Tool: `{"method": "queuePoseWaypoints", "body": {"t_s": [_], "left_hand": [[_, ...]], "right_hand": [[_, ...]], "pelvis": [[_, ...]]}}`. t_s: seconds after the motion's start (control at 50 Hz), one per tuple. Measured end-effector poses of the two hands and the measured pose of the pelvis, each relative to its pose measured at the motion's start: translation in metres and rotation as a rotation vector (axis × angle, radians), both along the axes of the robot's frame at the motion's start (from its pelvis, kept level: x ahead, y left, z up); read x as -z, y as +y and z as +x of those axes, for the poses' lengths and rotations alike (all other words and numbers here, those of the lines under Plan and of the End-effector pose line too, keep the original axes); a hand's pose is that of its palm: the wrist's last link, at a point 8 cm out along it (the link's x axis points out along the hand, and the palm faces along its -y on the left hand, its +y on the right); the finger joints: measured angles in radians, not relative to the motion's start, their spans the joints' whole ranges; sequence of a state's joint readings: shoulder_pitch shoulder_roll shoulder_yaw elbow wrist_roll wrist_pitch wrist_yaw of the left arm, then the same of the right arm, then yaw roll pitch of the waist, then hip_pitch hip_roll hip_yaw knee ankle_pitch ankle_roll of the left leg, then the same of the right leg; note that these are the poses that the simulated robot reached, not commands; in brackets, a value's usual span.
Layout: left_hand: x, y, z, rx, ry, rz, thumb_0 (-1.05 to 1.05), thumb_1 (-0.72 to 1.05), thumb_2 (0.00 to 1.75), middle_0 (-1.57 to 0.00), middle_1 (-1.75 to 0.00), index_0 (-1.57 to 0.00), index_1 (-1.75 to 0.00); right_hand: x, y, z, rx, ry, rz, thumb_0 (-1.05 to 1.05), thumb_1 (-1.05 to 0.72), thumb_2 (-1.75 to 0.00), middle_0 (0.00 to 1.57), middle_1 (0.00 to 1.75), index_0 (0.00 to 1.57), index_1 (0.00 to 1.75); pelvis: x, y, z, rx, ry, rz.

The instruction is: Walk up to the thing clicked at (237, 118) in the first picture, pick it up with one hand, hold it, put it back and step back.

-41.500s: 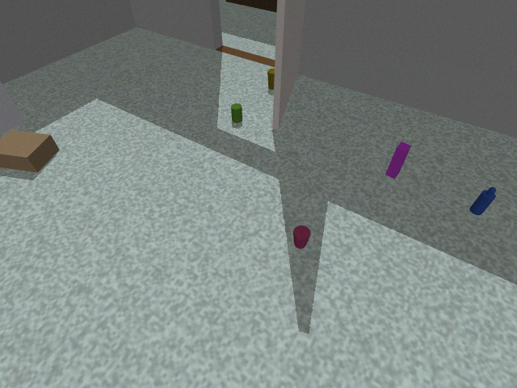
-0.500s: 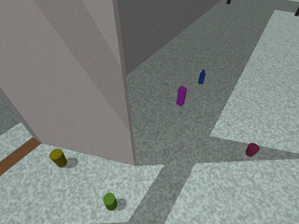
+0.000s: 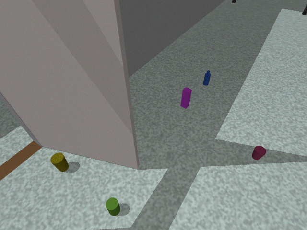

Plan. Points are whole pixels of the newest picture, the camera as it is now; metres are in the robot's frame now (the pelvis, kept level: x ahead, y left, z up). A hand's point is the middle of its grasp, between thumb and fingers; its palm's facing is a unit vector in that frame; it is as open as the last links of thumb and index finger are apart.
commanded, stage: stand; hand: left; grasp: from above
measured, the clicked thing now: (113, 206) +0.42 +0.27 -0.73
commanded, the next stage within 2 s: step back in 0.14 s
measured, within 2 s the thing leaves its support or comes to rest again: neither
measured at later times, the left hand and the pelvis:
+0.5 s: hand out of the picture +0.09 +0.30 -0.18, palm faces -0.02 -0.93 -0.37, open 7.3 cm; pelvis -0.05 +0.03 -0.03, yaw +0 degrees
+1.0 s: hand out of the picture -0.13 +0.27 -0.16, palm faces -0.06 -0.91 -0.41, open 7.3 cm; pelvis -0.16 +0.00 -0.02, yaw -5 degrees
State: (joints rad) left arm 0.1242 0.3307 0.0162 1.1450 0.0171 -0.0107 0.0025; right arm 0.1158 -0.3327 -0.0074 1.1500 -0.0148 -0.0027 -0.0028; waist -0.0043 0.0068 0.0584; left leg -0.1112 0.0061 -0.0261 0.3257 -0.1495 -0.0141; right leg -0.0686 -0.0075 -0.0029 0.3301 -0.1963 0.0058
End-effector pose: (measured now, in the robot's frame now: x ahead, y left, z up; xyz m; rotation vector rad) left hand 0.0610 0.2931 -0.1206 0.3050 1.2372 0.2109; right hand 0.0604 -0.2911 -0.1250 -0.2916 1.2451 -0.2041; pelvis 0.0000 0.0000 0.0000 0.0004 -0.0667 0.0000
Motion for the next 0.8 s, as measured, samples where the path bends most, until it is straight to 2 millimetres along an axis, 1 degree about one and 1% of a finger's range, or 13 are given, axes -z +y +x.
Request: {"method": "queuePoseWaypoints", "body": {"t_s": [0.16, 0.26, 0.34, 0.4, 0.46, 0.5, 0.54, 0.58, 0.62, 0.72, 0.8], "left_hand": [[0.001, -0.001, 0.002, 0.000, 0.004, -0.004, 0.00, 0.91, 0.90, -0.20, -0.30, -0.21, -0.30], [0.004, 0.009, 0.005, -0.007, -0.008, 0.017, 0.00, 0.91, 0.90, -0.20, -0.30, -0.21, -0.30], [0.008, 0.021, 0.007, 0.010, -0.018, 0.034, 0.00, 0.91, 0.90, -0.20, -0.30, -0.21, -0.30], [0.014, 0.033, 0.011, 0.029, -0.042, 0.038, 0.00, 0.91, 0.90, -0.20, -0.30, -0.21, -0.30], [0.021, 0.045, 0.018, 0.044, -0.077, 0.031, 0.00, 0.91, 0.90, -0.20, -0.30, -0.21, -0.30], [0.024, 0.051, 0.020, 0.049, -0.092, 0.030, 0.00, 0.91, 0.90, -0.20, -0.30, -0.21, -0.30], [0.023, 0.053, 0.018, 0.055, -0.096, 0.029, 0.00, 0.91, 0.90, -0.20, -0.30, -0.20, -0.30], [0.022, 0.055, 0.012, 0.057, -0.096, 0.023, 0.00, 0.91, 0.90, -0.20, -0.30, -0.20, -0.30], [0.022, 0.055, -0.001, 0.063, -0.083, 0.022, 0.00, 0.91, 0.90, -0.20, -0.30, -0.20, -0.30], [0.027, 0.054, -0.046, 0.079, -0.004, 0.032, 0.00, 0.91, 0.90, -0.20, -0.30, -0.20, -0.30], [0.029, 0.046, -0.085, 0.088, 0.045, 0.040, 0.00, 0.91, 0.90, -0.20, -0.30, -0.20, -0.30]], "right_hand": [[0.000, -0.004, 0.000, 0.005, 0.011, -0.003, 0.01, -0.91, -0.90, 0.20, 0.30, 0.21, 0.30], [0.001, -0.011, 0.002, 0.013, 0.004, -0.019, 0.00, -0.91, -0.90, 0.20, 0.30, 0.21, 0.30], [0.002, -0.016, -0.002, 0.006, 0.001, -0.049, 0.00, -0.91, -0.90, 0.20, 0.30, 0.21, 0.30], [0.003, -0.015, -0.009, 0.004, 0.001, -0.076, 0.00, -0.91, -0.90, 0.20, 0.30, 0.21, 0.30], [0.002, -0.008, -0.022, 0.003, 0.003, -0.099, 0.00, -0.91, -0.90, 0.20, 0.30, 0.20, 0.30], [-0.001, -0.001, -0.033, 0.003, 0.003, -0.102, 0.00, -0.91, -0.90, 0.20, 0.30, 0.20, 0.30], [-0.005, 0.006, -0.043, 0.000, 0.006, -0.102, 0.00, -0.91, -0.90, 0.20, 0.30, 0.21, 0.30], [-0.009, 0.011, -0.052, -0.001, 0.008, -0.103, 0.00, -0.91, -0.90, 0.20, 0.30, 0.21, 0.30], [-0.012, 0.014, -0.058, 0.001, -0.003, -0.103, 0.01, -0.91, -0.90, 0.20, 0.30, 0.21, 0.30], [-0.011, 0.016, -0.067, 0.006, -0.075, -0.094, 0.01, -0.90, -0.90, 0.20, 0.30, 0.21, 0.30], [-0.003, 0.009, -0.081, 0.005, -0.118, -0.079, 0.00, -0.90, -0.90, 0.20, 0.30, 0.21, 0.30]], "pelvis": [[0.000, -0.001, 0.002, 0.002, 0.010, -0.001], [0.007, 0.000, -0.013, 0.000, 0.019, -0.013], [0.013, 0.006, -0.026, -0.003, 0.024, -0.021], [0.020, 0.016, -0.034, -0.007, 0.018, -0.025], [0.027, 0.028, -0.042, -0.004, 0.010, -0.017], [0.028, 0.033, -0.049, 0.006, 0.009, -0.021], [0.025, 0.035, -0.056, -0.001, 0.013, -0.034], [0.021, 0.036, -0.063, 0.007, 0.022, -0.036], [0.019, 0.037, -0.070, 0.025, 0.030, -0.032], [0.022, 0.034, -0.091, 0.062, 0.029, -0.019], [0.027, 0.027, -0.114, 0.092, 0.019, -0.004]]}}
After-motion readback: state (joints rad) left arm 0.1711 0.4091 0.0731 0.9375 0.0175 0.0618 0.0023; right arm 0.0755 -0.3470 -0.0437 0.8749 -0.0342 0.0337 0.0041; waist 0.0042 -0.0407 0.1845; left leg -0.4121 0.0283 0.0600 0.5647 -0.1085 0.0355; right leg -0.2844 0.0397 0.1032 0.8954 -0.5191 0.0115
